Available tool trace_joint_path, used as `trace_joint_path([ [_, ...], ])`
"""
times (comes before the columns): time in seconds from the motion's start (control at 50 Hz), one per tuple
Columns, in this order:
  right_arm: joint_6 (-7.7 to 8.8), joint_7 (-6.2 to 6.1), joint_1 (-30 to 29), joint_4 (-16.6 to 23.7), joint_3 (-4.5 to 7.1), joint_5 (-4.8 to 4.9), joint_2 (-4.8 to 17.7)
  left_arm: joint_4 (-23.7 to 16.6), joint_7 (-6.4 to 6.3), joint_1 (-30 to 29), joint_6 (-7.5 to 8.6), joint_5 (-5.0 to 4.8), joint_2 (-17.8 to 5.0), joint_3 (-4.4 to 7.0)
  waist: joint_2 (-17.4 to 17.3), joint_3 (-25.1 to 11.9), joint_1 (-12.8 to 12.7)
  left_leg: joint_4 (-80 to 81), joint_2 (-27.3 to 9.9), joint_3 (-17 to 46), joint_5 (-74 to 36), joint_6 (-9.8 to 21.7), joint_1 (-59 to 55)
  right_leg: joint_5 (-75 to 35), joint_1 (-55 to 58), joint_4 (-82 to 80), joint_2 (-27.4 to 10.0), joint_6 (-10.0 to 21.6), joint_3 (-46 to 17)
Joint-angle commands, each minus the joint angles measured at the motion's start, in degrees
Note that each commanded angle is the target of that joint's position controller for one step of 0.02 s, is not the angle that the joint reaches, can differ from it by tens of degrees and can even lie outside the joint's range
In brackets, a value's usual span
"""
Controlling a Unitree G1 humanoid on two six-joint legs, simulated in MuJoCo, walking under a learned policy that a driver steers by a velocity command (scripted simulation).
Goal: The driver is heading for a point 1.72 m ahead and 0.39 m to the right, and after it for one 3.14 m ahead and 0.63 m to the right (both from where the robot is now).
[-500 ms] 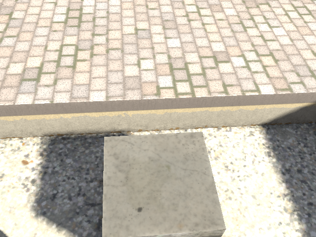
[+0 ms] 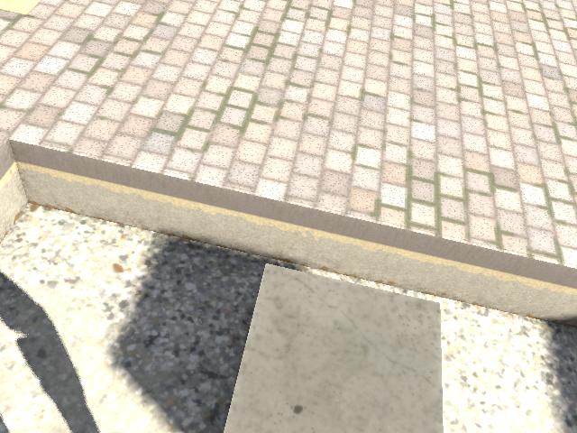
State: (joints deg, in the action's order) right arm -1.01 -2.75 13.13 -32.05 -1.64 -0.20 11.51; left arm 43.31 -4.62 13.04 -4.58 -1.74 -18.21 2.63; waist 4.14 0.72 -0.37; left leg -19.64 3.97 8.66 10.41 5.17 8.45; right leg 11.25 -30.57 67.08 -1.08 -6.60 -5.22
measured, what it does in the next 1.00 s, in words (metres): steps on the spot, turning right: right foot, then left foot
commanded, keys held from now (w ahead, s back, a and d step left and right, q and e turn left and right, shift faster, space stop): e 0.66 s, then no key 0.12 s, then w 0.04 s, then w+q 0.18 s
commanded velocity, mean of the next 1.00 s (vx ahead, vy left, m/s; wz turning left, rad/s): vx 0.04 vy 0.00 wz -0.32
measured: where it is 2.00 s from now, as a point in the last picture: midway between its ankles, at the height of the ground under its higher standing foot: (329, 378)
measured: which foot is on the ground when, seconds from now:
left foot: down 0.00-0.28, up 0.30-0.58, down 0.60-1.00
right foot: up 0.00-0.18, down 0.20-0.60, up 0.62-1.00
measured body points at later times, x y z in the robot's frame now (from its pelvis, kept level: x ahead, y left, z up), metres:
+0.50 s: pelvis +0.01 -0.04 -0.01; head +0.04 -0.05 +0.44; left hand +0.22 +0.20 -0.11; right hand +0.11 -0.34 -0.11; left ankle +0.01 +0.08 -0.71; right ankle +0.00 -0.17 -0.75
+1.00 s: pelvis +0.04 -0.04 -0.01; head +0.05 -0.02 +0.44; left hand +0.26 +0.12 -0.13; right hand +0.00 -0.30 -0.12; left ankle +0.03 +0.07 -0.75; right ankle -0.06 -0.13 -0.75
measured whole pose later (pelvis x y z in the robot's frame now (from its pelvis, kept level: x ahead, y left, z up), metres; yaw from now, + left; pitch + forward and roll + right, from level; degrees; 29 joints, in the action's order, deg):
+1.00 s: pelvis +0.04 -0.04 -0.01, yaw -22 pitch +1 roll -1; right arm -0.5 0.0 19.7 -43.1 -1.0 2.9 13.1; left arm 39.6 -1.6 14.4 -1.6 0.0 -13.6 -0.7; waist 1.6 -2.1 2.4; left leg -23.7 0.4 0.1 18.0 4.4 6.9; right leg 19.9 -6.6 24.1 0.8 2.8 0.6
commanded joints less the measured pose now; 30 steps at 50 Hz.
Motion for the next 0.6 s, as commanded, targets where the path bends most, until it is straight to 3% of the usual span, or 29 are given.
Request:
trace_joint_path([
  [0.02,1.19,0.48,0.2,-0.2,0.86,-0.43,3.1,-2.5,1.08,-2.5,1.26,0.62,0.7,-1.16,-13.0,-2.8,2.1,4.7,-12.2,4.6,-17.6,-1.6,-4.9,0.5,4.1,-13.7,-3.5,0.8,0.0],
  [0.06,1.72,1.07,0.5,-3.9,0.9,-0.19,3.1,-0.8,1.8,-3.2,1.25,1.11,0.9,-1.76,-12.7,-0.4,2.8,6.2,-12.6,4.7,-15.6,-1.0,-2.5,4.4,10.1,-23.6,-3.7,1.5,1.8],
  [0.1,1.91,1.19,-1.6,-5.3,1.99,-0.03,6.6,-0.7,1.67,-5.2,1.6,1.3,-1.6,-1.54,-12.2,2.1,3.2,5.5,-13.7,6.0,-17.4,0.3,-2.4,7.2,11.0,-29.3,-2.8,2.4,3.1],
  [0.14,0.96,0.65,-3.0,-5.9,3.02,0.84,9.1,0.0,1.05,-3.9,2.25,1.36,-3.2,-1.58,-11.6,1.4,2.9,2.8,-14.6,6.5,-25.3,2.4,-5.3,7.8,10.7,-33.3,-2.3,3.6,3.6],
  [0.18,-0.09,0.48,-4.0,-7.1,3.87,1.55,11.0,0.8,1.23,-2.5,3.06,1.41,-3.8,-1.53,-9.8,0.8,1.5,-0.1,-14.8,5.5,-33.7,4.5,-7.1,-1.2,11.2,-39.3,-2.1,5.6,4.7],
  [0.22,-0.09,0.67,-4.1,-7.1,4.09,1.4,11.1,0.4,1.49,-2.0,3.84,2.31,-5.0,-1.36,-5.0,-2.5,0.8,-3.5,-12.0,2.4,-32.9,4.9,-6.9,-14.0,15.0,-40.6,-2.8,8.7,1.8],
  [0.24,0.0,1.21,-3.7,-6.2,3.73,-0.2,9.5,0.5,1.71,-0.4,3.64,1.99,-6.9,-0.6,0.6,-5.8,1.8,-5.8,-7.8,-1.5,-29.4,3.4,-4.0,-25.8,19.7,-38.8,-4.1,11.5,-1.4],
  [0.26,-0.01,1.49,-6.2,-5.2,3.11,-1.58,7.5,-0.1,1.94,0.8,3.52,1.22,-7.4,-0.12,5.3,-7.8,0.6,-9.4,-3.9,-4.9,-20.1,0.5,2.0,-31.9,24.0,-38.9,-6.4,15.2,-6.3],
  [0.28,0.07,1.38,-9.5,-4.6,2.94,-1.72,6.9,-0.8,2.09,2.5,3.38,1.62,-6.5,-0.06,5.7,-8.5,-2.1,-15.9,-0.4,-8.0,-8.3,-2.3,8.6,-33.5,27.6,-41.7,-10.9,19.2,-12.7],
  [0.3,0.05,1.19,-11.2,-4.7,2.79,-0.95,5.9,-1.8,1.71,3.5,3.13,2.39,-6.9,0.18,8.5,-9.1,-3.9,-24.3,3.4,-9.5,8.9,-4.8,14.5,-34.5,29.6,-45.7,-15.4,24.0,-19.7],
  [0.32,0.1,1.53,-12.0,-4.4,2.97,-0.14,6.4,-3.0,1.44,3.3,3.55,2.59,-6.1,0.16,9.2,-9.6,-4.8,-36.4,4.2,-6.5,23.3,-6.5,19.1,-31.8,30.1,-48.2,-17.4,26.7,-23.2],
  [0.34,0.15,2.14,-9.3,-5.1,3.26,0.32,7.1,-4.5,1.3,1.4,3.91,2.19,-6.3,0.4,4.5,-9.0,-3.2,-45.1,2.2,-4.2,25.0,-7.8,19.9,-28.3,27.6,-47.9,-16.3,25.9,-20.9],
  [0.36,-0.4,2.06,-5.1,-6.3,3.6,0.29,8.0,-5.7,1.08,-2.2,4.3,1.33,-7.2,0.62,2.4,-6.4,-0.3,-46.9,0.4,-3.3,24.2,-8.3,18.0,-27.5,21.7,-47.1,-14.7,23.8,-17.4],
  [0.38,-0.83,1.75,-4.3,-6.5,3.58,0.38,7.9,-6.8,1.21,-4.5,4.3,0.52,-6.9,0.65,1.1,-4.6,0.6,-41.5,-0.5,-3.9,22.2,-8.3,18.1,-23.2,19.9,-47.8,-11.9,21.3,-14.7],
  [0.4,-0.92,1.43,-5.7,-5.8,3.32,0.18,7.5,-7.1,1.34,-5.0,3.99,-0.01,-6.5,0.56,1.5,-4.2,0.3,-37.7,-0.2,-5.3,20.1,-8.5,17.9,-20.5,20.0,-48.0,-10.3,20.2,-14.5],
  [0.46,-0.42,0.89,-8.2,-4.3,2.33,0.85,5.9,-8.2,1.35,-4.3,2.82,0.28,-6.9,1.07,5.1,-6.0,-1.2,-26.6,1.0,-7.2,16.4,-7.6,14.8,-13.9,21.5,-47.5,-8.4,19.0,-16.6],
  [0.5,0.42,1.21,-8.6,-3.3,2.28,0.96,6.7,-9.3,1.52,-4.2,2.14,0.38,-7.5,1.5,5.9,-7.2,-2.2,-19.8,1.5,-7.3,11.1,-6.4,12.5,-14.1,22.4,-47.8,-8.4,18.7,-19.4],
  [0.52,0.72,1.56,-6.8,-3.4,2.24,0.81,7.1,-9.7,1.42,-4.4,1.53,0.42,-7.9,1.61,7.5,-8.0,-1.7,-16.1,1.1,-7.0,9.6,-5.9,11.4,-15.9,23.6,-47.3,-8.4,18.8,-20.4],
  [0.56,1.22,1.58,-2.5,-4.2,2.72,0.28,8.4,-10.9,1.15,-6.5,0.12,-0.49,-7.4,1.45,8.2,-8.8,0.7,-5.7,0.7,-7.4,0.1,-3.8,4.7,-17.6,21.2,-45.9,-7.0,17.5,-20.9],
  [0.58,1.48,1.56,-0.7,-4.6,3.18,-0.37,10.0,-11.3,1.06,-6.9,0.12,-0.8,-6.1,1.04,5.6,-8.9,1.4,-1.2,-1.9,-6.3,-5.3,-2.1,-1.6,-14.8,16.6,-42.6,-5.4,15.5,-19.2],
  [0.6,1.34,1.47,2.3,-4.8,4.08,-1.62,13.5,-12.0,0.98,-6.5,0.24,-0.53,-2.9,0.15,-5.5,-10.0,1.6,1.6,-13.1,3.5,-16.5,2.0,-10.0,-1.9,7.5,-29.1,0.0,12.0,-12.8],
])
Next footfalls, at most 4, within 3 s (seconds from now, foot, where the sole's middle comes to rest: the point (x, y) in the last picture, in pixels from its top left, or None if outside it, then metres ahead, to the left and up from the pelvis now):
0.20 right None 0.04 -0.17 -0.79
0.60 left None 0.07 0.06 -0.79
1.02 right None -0.02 -0.15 -0.79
1.34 left None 0.18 -0.02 -0.79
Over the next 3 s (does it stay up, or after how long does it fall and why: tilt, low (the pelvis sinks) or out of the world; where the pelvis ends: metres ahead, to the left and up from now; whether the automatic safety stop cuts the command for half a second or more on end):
stays up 1.21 -0.32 -0.05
